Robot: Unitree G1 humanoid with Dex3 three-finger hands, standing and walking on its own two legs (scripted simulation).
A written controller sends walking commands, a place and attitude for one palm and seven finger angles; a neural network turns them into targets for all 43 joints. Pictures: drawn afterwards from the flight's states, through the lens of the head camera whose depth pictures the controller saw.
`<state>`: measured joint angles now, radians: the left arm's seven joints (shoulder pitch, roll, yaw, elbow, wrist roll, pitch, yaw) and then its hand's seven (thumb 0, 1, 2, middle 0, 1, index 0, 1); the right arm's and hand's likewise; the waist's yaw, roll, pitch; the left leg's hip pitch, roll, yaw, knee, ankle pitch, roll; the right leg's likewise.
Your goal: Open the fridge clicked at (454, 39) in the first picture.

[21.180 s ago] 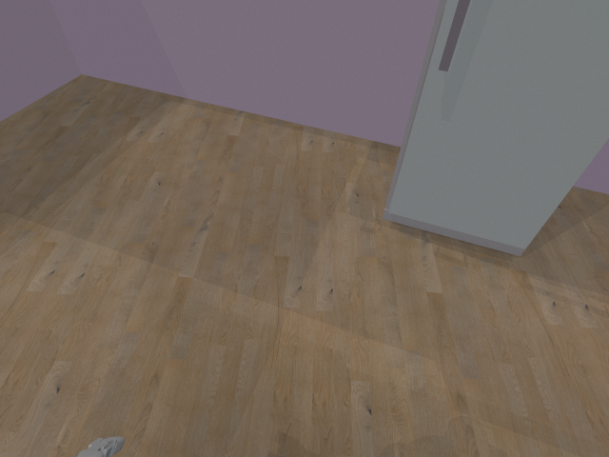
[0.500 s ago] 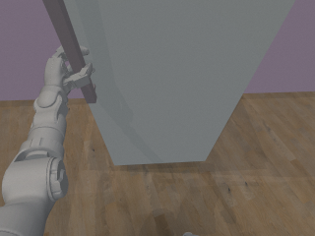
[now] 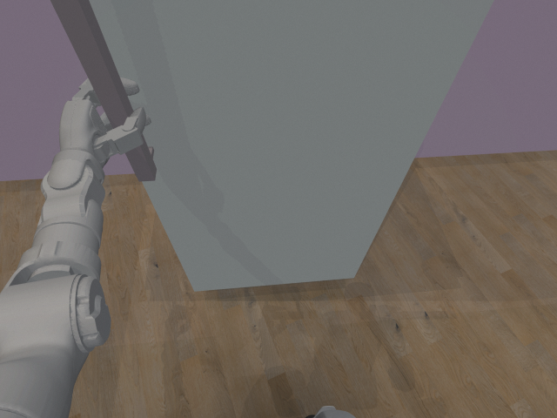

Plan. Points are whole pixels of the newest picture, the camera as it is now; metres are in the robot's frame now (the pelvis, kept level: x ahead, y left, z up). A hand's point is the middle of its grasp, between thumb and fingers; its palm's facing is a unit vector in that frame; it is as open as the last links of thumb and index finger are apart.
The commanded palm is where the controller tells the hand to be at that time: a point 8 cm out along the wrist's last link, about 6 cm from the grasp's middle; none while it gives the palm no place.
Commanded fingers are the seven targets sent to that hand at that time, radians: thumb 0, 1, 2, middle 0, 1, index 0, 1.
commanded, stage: grip the handle and tug to test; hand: left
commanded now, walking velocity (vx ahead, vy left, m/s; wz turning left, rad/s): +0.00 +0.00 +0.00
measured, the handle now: (96, 38) +0.54 +0.20 +0.24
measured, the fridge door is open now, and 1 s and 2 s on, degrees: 0 8 38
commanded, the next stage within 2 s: pull the door a little, standing still in 0.24 s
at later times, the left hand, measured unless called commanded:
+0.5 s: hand (132, 130) +0.48 +0.18 +0.15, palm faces +0.02 -1.00 +0.02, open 6.1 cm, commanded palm +0.44 +0.23 +0.14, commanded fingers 0.00 0.90 0.90 -0.45 -1.40 -0.45 -1.40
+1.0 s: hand (132, 168) +0.41 +0.17 +0.15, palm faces -0.02 -1.00 +0.00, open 6.7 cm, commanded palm +0.39 +0.22 +0.14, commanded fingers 0.00 0.90 0.90 -0.45 -1.40 -0.45 -1.40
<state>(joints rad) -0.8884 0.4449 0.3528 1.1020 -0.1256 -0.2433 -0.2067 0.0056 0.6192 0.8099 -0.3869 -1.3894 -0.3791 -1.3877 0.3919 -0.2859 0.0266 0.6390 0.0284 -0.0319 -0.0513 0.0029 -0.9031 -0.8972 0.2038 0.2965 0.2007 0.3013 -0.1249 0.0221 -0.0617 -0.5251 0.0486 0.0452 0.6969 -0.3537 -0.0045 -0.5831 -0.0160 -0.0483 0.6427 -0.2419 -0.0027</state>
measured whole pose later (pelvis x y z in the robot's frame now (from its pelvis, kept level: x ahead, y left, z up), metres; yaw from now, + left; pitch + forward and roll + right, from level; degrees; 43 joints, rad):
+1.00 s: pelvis +0.09 +0.02 +0.02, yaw -6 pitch +6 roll -1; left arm 0.01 0.20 0.22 -0.04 -0.23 0.05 -0.12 0.01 0.67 0.70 -0.27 -1.38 -0.25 -1.35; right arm 0.30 -0.24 0.01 0.54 0.05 0.01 -0.01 0.01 -0.90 -0.90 0.20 0.30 0.20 0.30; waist -0.01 0.05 -0.12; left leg -0.20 0.04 0.09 0.53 -0.36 0.00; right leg -0.31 -0.01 -0.02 0.50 -0.27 0.00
